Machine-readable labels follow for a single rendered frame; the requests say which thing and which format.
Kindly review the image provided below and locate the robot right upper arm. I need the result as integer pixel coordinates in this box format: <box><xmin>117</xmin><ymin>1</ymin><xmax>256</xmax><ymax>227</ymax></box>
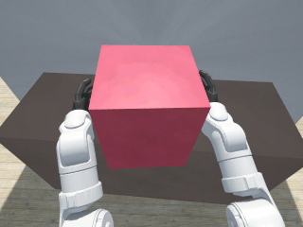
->
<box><xmin>225</xmin><ymin>197</ymin><xmax>284</xmax><ymax>227</ymax></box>

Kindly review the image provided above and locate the left robot forearm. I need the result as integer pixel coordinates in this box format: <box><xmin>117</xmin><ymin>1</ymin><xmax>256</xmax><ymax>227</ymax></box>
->
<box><xmin>56</xmin><ymin>110</ymin><xmax>103</xmax><ymax>227</ymax></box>

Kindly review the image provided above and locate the pedestal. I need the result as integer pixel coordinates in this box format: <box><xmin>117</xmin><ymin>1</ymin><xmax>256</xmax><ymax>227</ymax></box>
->
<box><xmin>0</xmin><ymin>72</ymin><xmax>303</xmax><ymax>205</ymax></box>

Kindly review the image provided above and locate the carton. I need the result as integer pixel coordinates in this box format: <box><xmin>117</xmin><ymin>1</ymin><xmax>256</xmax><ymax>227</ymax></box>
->
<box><xmin>88</xmin><ymin>44</ymin><xmax>211</xmax><ymax>169</ymax></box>

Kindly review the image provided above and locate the robot left upper arm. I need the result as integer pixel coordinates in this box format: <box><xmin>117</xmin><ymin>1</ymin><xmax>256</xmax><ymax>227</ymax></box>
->
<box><xmin>62</xmin><ymin>208</ymin><xmax>114</xmax><ymax>227</ymax></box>

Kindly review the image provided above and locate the right robot hand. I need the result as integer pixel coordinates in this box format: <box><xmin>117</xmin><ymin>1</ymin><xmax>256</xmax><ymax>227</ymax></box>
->
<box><xmin>199</xmin><ymin>70</ymin><xmax>219</xmax><ymax>103</ymax></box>

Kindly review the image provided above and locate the right robot forearm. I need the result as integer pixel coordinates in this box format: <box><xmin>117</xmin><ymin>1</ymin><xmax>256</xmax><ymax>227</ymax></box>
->
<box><xmin>201</xmin><ymin>102</ymin><xmax>285</xmax><ymax>227</ymax></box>

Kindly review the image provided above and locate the left robot hand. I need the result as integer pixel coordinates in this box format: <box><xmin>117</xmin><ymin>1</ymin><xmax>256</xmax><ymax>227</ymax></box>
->
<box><xmin>72</xmin><ymin>78</ymin><xmax>94</xmax><ymax>114</ymax></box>

